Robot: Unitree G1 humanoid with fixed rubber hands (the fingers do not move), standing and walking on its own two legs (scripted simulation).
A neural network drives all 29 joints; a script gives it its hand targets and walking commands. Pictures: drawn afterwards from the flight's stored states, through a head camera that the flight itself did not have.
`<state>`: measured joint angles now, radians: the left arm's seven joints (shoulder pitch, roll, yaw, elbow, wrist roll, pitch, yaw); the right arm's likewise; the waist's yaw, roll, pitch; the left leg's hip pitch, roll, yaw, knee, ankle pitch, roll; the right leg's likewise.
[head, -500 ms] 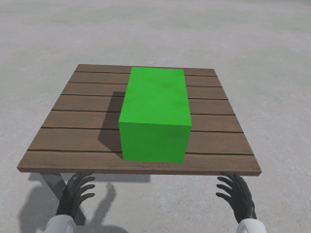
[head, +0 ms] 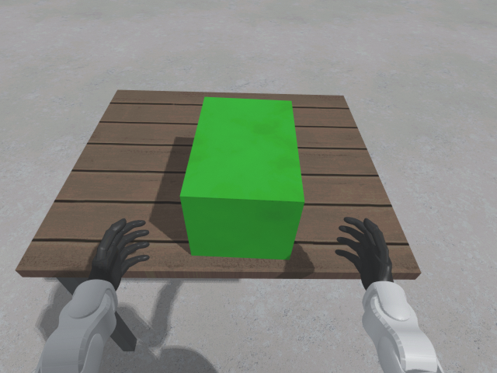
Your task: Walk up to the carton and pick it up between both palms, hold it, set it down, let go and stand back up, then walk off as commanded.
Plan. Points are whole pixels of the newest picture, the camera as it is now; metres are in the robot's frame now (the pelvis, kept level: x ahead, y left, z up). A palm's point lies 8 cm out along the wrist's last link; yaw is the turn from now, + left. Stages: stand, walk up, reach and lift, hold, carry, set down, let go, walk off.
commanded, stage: reach and lift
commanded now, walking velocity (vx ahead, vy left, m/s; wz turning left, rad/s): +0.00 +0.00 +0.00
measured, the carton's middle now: (244, 173) +0.54 +0.03 -0.01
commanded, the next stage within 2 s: none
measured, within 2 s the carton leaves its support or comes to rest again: neither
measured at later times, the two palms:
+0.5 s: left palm (120, 213) +0.34 +0.23 +0.08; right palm (369, 217) +0.35 -0.18 +0.08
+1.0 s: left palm (129, 169) +0.42 +0.23 +0.11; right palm (361, 169) +0.43 -0.17 +0.12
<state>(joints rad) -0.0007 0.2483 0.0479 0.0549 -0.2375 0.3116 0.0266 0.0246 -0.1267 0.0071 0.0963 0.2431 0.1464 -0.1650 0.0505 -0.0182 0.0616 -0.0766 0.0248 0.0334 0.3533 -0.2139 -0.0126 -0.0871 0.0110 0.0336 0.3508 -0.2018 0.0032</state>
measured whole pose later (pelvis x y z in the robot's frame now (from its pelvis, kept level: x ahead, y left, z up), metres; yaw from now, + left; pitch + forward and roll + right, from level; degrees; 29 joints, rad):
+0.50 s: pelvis +0.00 +0.01 +0.00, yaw +1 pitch +1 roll -1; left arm -0.39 0.26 0.10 0.30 -0.19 0.41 0.04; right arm -0.40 -0.22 0.00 0.44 0.31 0.17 -0.16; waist 0.00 -0.02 0.02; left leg -0.19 0.03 0.02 0.39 -0.22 -0.01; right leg -0.17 0.01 0.02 0.33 -0.17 0.01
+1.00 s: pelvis -0.01 -0.01 -0.01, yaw +2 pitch +11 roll -1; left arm -0.93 0.35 -0.03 1.08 -0.29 0.13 0.05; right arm -0.89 -0.22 -0.04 0.99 0.32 0.13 -0.15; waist -0.01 -0.02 -0.16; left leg -0.47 0.04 -0.02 0.49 -0.22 -0.03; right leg -0.43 0.03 -0.02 0.42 -0.19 -0.01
